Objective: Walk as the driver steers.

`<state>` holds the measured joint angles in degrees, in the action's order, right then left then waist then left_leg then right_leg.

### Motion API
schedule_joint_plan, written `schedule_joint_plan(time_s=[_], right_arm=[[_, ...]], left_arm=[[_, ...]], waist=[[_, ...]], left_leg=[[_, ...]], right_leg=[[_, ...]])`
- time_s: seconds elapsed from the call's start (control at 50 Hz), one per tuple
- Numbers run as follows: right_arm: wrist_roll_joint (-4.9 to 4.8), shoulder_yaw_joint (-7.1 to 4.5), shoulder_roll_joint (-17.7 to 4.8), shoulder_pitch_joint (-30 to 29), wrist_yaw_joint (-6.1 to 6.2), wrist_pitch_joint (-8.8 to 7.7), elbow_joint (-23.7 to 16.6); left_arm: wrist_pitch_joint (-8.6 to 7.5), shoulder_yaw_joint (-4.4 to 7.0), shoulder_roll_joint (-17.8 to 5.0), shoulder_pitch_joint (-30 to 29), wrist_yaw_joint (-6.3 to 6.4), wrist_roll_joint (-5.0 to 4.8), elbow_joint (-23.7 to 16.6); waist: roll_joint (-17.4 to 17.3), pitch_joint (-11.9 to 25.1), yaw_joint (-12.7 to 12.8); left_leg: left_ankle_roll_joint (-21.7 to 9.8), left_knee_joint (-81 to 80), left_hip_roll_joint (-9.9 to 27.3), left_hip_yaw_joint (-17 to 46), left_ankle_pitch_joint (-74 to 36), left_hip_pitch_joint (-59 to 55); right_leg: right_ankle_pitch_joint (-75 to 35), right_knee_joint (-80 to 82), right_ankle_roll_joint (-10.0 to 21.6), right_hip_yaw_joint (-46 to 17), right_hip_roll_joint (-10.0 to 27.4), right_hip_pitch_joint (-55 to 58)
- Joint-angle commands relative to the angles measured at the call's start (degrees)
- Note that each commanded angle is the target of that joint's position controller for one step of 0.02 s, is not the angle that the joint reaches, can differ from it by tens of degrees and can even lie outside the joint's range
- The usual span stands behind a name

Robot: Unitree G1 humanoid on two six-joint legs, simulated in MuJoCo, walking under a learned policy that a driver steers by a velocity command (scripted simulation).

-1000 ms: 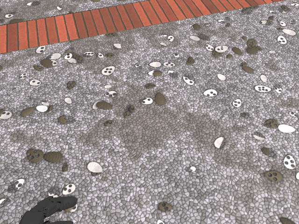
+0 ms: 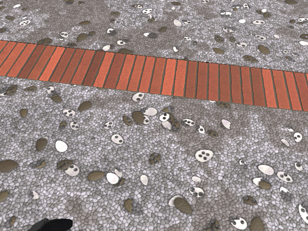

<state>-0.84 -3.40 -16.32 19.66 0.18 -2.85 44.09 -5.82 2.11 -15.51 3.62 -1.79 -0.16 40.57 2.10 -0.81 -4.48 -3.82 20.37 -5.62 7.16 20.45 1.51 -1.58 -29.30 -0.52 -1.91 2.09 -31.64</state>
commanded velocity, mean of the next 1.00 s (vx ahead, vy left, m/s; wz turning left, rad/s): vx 0.46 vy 0.00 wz -0.15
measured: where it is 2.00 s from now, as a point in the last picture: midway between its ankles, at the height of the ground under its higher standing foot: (149, 189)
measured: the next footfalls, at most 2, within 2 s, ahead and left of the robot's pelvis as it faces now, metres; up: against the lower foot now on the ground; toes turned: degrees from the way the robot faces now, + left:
right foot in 0.04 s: +0.20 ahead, -0.13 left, +0.00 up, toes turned +1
left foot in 0.58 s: +0.49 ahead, +0.12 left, +0.00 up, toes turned +0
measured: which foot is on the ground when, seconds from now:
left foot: down 0.00-0.06, up 0.08-0.56, down 0.58-1.00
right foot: up 0.00-0.02, down 0.04-0.58, up 0.60-1.00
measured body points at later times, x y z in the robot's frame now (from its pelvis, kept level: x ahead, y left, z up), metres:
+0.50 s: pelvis +0.27 -0.02 +0.00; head +0.30 -0.02 +0.45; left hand +0.26 +0.27 -0.12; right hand +0.51 -0.23 -0.08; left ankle +0.44 +0.13 -0.70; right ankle +0.16 -0.13 -0.74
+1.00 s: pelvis +0.52 +0.00 +0.00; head +0.55 -0.01 +0.45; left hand +0.76 +0.21 -0.09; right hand +0.51 -0.29 -0.13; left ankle +0.45 +0.12 -0.74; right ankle +0.65 -0.15 -0.71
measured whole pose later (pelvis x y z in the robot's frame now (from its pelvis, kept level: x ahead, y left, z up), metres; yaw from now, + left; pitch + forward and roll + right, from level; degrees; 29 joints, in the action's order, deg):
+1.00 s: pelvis +0.52 +0.00 +0.00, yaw -13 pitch +1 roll +3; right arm -0.6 -4.2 -15.9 15.2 1.4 -3.2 48.5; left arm -0.8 3.6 -15.9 6.4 -2.6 -0.3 40.4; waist 2.1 -2.9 -3.5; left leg 0.0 18.1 -0.1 -13.4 18.4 0.5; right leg 1.5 -37.2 0.8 0.6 4.1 -34.7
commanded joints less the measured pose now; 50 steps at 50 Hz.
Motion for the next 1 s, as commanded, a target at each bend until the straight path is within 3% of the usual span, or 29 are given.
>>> schedule_joint_plan(time_s=[0.02,0.04,0.06,0.08,0.1,0.12,0.14,0.16,0.18,0.24,0.3,0.4,0.46,0.5,0.54,0.56,0.58,0.6,0.62,0.64,0.68,0.7,0.74,0.78,0.84,0.9,0.96,1.0], right_arm=[[-0.04,-2.57,-9.56,0.76,0.47,0.18,-1.69],[0.2,-2.08,-8.41,0.08,0.44,0.3,-2.03],[1.08,-1.01,-6.19,-0.21,0.5,0.32,-3.41],[0.02,0.26,-1.65,8.29,0.32,-0.65,-3.54],[-0.43,-0.17,-5.62,6.08,0.13,-1.23,-2.98],[-1.11,-1.05,-8.58,-0.12,-0.09,-1.56,-4.33],[-0.71,-0.82,-8.08,-4.14,-0.04,-1.79,-5.38],[0.14,-0.95,-7.46,-6.14,-0.11,-1.97,-5.96],[0.42,-1.15,-6.91,-5.37,-0.17,-1.84,-5.8],[0.37,-0.67,-4.28,-3.43,-0.2,-1.0,-5.11],[0.76,-0.05,-2.99,-8.76,-0.11,-0.95,-6.7],[0.24,0.51,-1.85,-17.56,-1.03,-1.8,-8.46],[-0.21,0.42,-2.32,-21.6,-1.89,-2.22,-9.98],[-0.13,0.09,-3.2,-22.51,-2.4,-2.68,-10.84],[0.11,-0.87,-5.17,-17.27,-2.37,-3.13,-9.63],[0.4,-2.14,-7.5,-9.69,-1.92,-3.22,-7.35],[1.33,-3.37,-11.16,0.53,-1.24,-3.17,-5.53],[1.91,-4.52,-16.27,5.09,-0.91,-2.52,-4.5],[1.31,-3.35,-11.2,6.24,-0.94,-2.15,-4.26],[0.95,-2.36,-8.45,2.53,-0.79,-2.15,-4.23],[1.11,-1.25,-4.99,-4.46,-0.94,-2.4,-4.12],[1.47,-0.92,-3.69,-6.59,-1.06,-2.88,-3.93],[1.57,-1.23,-3.65,-8.37,-1.15,-3.7,-3.07],[1.72,-1.75,-4.91,-8.62,-0.91,-4.23,-1.97],[1.97,-2.14,-6.36,-9.69,0.07,-3.71,-1.04],[1.46,-2.5,-8.02,-8.57,1.21,-2.52,-0.3],[0.14,-3.09,-9.66,-7.48,1.64,-1.14,0.6],[-0.94,-3.62,-10.74,-8.61,1.96,-0.2,0.44]], left_arm=[[-1.56,2.52,-7.63,-0.46,-0.13,-0.07,-4.11],[-1.69,3.53,-9.52,6.55,0.16,0.23,-2.14],[-1.71,4.27,-12.59,16.23,0.48,0.94,-0.88],[-1.09,5.51,-16.48,21.47,0.16,0.84,1.33],[-0.88,4.09,-11.11,22.0,-0.12,-0.75,1.59],[-0.61,3.25,-8.64,18.07,0.12,-0.75,1.0],[-0.17,2.83,-7.99,14.45,0.31,0.02,0.29],[-0.02,2.43,-7.04,12.34,0.26,0.42,0.31],[-0.23,1.98,-6.09,11.32,0.3,0.87,0.27],[-0.61,2.03,-6.53,11.44,0.32,0.07,1.24],[-0.31,2.64,-8.69,12.67,0.92,-0.14,2.46],[0.59,2.76,-9.79,16.8,1.34,-0.85,4.9],[1.44,2.85,-10.13,19.33,1.45,-1.08,6.62],[2.15,3.05,-10.52,20.0,1.74,-1.32,7.46],[2.72,3.43,-11.79,18.4,2.09,-1.39,7.44],[2.84,3.1,-11.08,17.67,2.17,-1.23,7.2],[2.62,1.9,-8.12,16.83,2.16,-0.2,5.72],[1.59,-0.14,-1.33,24.22,2.01,-0.15,4.53],[0.82,0.79,-5.71,23.17,1.79,-1.47,5.66],[0.64,2.1,-9.6,18.24,1.72,-2.65,4.34],[1.17,2.35,-8.56,13.42,2.0,-1.72,3.31],[1.97,2.64,-7.76,14.34,2.06,-1.5,3.64],[3.45,2.39,-5.12,15.9,2.01,-1.66,4.0],[4.34,2.45,-4.36,14.25,2.13,-1.4,2.92],[4.32,2.35,-3.71,10.88,1.64,-0.64,1.12],[3.93,1.71,-2.11,5.15,0.14,-0.19,-1.21],[4.46,2.34,-3.66,3.1,-1.09,-0.2,-3.51],[4.87,3.25,-5.61,4.5,-1.55,0.18,-4.31]], waist=[[-8.42,0.61,3.31],[-7.32,5.63,6.72],[-2.73,14.3,10.65],[14.1,21.36,8.02],[11.36,19.31,9.82],[5.98,10.42,10.31],[1.2,5.98,9.1],[-0.01,2.2,7.81],[1.44,1.9,6.14],[3.09,1.87,4.54],[1.57,0.27,5.59],[1.49,-1.33,8.91],[1.7,-2.56,9.83],[1.95,-2.95,8.93],[2.77,-0.32,5.12],[1.9,4.55,1.29],[-1.41,13.13,-3.05],[-16.14,21.8,-0.74],[-15.75,23.6,-2.51],[-11.74,13.68,-2.28],[-7.92,4.71,0.94],[-8.95,2.91,2.88],[-8.61,1.53,4.74],[-6.95,-0.03,5.36],[-5.92,-1.67,5.61],[-5.56,-1.18,3.3],[-6.18,0.07,3.06],[-7.06,1.26,4.6]], left_leg=[[-6.44,2.79,16.5,8.79,-35.01,-1.31],[-4.99,11.1,13.37,6.28,-41.32,0.41],[-2.83,26.49,9.63,3.27,-31.68,9.05],[1.81,46.91,0.22,-1.38,1.3,31.04],[1.85,53.13,1.73,3.15,12.05,39.44],[1.62,54.66,4.69,2.39,7.53,42.9],[1.58,52.58,7.44,-0.24,2.91,41.76],[1.9,48.85,9.11,-1.16,-0.05,40.83],[2.05,46.22,10.74,-1.18,-2.24,37.69],[3.43,40.52,11.78,-2.94,-3.77,34.95],[4.84,30.97,12.48,-3.95,-11.26,37.09],[4.95,15.54,10.19,-6.15,-24.39,32.89],[3.85,11.54,9.29,-6.08,-23.47,33.44],[2.59,9.03,8.68,-5.45,-19.65,32.3],[1.11,6.41,6.81,-6.63,-16.71,23.7],[-0.37,5.31,6.17,-7.45,-17.68,12.18],[-3.63,8.51,13.9,-0.4,-19.54,-5.09],[-11.76,5.66,28.78,23.4,-12.36,-25.88],[-13.04,-0.35,29.89,32.86,-2.95,-24.64],[-10.3,-1.93,27.86,24.24,-1.28,-17.26],[-7.74,-5.83,23.28,12.05,-7.24,-2.75],[-6.9,-8.02,21.51,7.55,-10.26,2.12],[-7.15,-11.21,20.87,2.25,-14.9,7.04],[-7.53,-12.83,21.15,-2.05,-19.1,8.12],[-6.6,-11.18,19.31,-10.82,-35.11,8.42],[-5.4,-9.0,18.2,-16.27,-40.4,7.79],[-4.52,-4.87,20.55,-16.56,-42.13,1.75],[-3.36,0.95,21.53,-16.67,-47.64,-0.82]], right_leg=[[4.83,2.86,3.27,1.67,-1.46,5.88],[2.65,3.16,5.22,1.99,-1.4,16.51],[0.92,1.16,9.22,-7.5,7.21,32.53],[13.26,5.46,18.51,-32.85,18.9,52.37],[25.98,11.4,17.89,-41.16,19.68,52.52],[27.35,12.62,15.36,-33.43,17.93,45.5],[22.37,13.51,13.87,-26.97,15.59,38.06],[16.21,15.07,13.87,-22.82,13.63,31.94],[11.36,16.19,13.32,-19.65,11.92,28.52],[3.52,19.04,14.21,-13.68,10.26,24.64],[-0.5,21.19,14.34,-9.41,9.82,24.16],[-1.07,21.04,12.03,-3.73,7.91,24.9],[-1.28,19.22,11.63,-4.65,10.26,29.37],[-3.62,16.58,10.85,-6.6,11.77,31.92],[-12.39,10.78,9.56,-6.97,11.33,32.18],[-17.39,2.58,8.11,-5.15,8.53,29.53],[-8.15,-12.35,5.93,-2.98,5.22,19.64],[23.75,-33.62,1.75,1.05,-3.78,-2.53],[35.0,-42.09,1.49,-5.57,-3.09,-9.04],[31.05,-44.61,1.72,-5.62,-0.33,-12.92],[22.75,-40.38,1.4,-3.74,3.67,-10.25],[20.13,-38.36,1.23,-4.2,5.12,-6.99],[17.72,-36.93,0.65,-3.88,5.75,-3.66],[14.15,-34.56,0.05,-4.37,6.07,-5.6],[6.15,-24.08,-0.84,-2.45,5.01,-5.02],[-1.99,-12.89,-0.41,2.03,3.11,-0.18],[0.81,-8.18,1.15,2.78,2.27,0.34],[6.68,-6.67,3.03,4.3,0.48,2.59]])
